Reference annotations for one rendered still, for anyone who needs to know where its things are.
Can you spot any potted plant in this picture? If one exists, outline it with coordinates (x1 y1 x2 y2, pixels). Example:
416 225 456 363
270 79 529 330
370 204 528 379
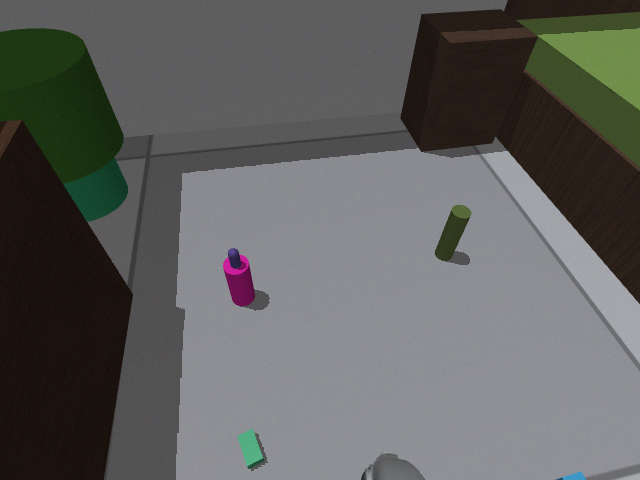
0 28 128 222

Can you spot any bed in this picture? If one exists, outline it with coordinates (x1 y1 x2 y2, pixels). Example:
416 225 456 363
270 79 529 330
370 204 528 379
495 0 640 304

